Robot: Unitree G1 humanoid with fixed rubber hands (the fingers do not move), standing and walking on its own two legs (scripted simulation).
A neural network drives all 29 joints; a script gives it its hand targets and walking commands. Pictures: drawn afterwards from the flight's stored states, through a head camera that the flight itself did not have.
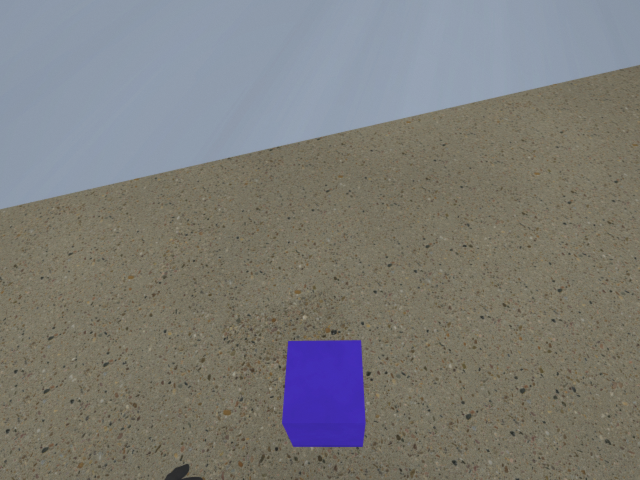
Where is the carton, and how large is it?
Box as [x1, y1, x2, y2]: [282, 340, 365, 446]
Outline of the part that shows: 360,340 288,341 282,423 293,446 362,446 365,421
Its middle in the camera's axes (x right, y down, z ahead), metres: +0.01 +0.45 +1.09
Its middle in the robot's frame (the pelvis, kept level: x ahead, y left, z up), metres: +0.42 +0.04 -0.65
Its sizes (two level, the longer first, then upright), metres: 0.210 0.200 0.250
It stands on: the floor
